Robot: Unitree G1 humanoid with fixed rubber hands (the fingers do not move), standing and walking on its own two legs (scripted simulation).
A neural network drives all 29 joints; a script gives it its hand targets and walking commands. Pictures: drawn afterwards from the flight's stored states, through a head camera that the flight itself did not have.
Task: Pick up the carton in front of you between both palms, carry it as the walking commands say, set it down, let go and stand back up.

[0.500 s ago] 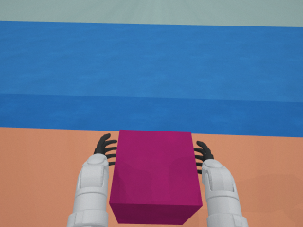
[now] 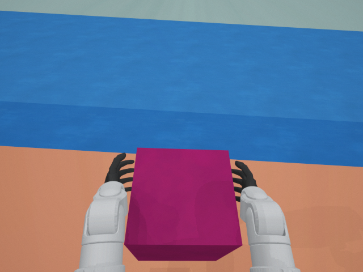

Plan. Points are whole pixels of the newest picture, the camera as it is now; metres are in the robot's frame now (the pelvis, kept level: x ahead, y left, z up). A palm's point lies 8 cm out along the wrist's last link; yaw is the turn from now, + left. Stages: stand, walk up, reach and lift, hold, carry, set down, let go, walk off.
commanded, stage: carry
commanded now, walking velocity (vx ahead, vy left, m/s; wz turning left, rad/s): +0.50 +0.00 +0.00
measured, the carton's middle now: (180, 209) +0.30 +0.01 -0.02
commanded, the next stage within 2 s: none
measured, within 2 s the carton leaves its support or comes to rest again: neither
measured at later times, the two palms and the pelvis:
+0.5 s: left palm (136, 126) +0.49 +0.13 +0.10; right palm (238, 126) +0.50 -0.16 +0.10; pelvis +0.24 -0.04 +0.00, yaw +3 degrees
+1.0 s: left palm (133, 76) +0.82 +0.19 +0.09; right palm (207, 80) +0.80 -0.10 +0.09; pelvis +0.55 +0.04 +0.01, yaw +0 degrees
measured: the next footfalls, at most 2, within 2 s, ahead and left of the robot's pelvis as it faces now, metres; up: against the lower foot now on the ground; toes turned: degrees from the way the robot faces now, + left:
right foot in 0.34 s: +0.28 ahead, -0.13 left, +0.00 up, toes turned -10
left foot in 0.74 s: +0.57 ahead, +0.10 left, +0.00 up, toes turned +14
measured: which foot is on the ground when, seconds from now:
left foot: down 0.00-0.36, up 0.38-0.72, down 0.74-1.00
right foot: up 0.00-0.32, down 0.34-0.74, up 0.76-1.00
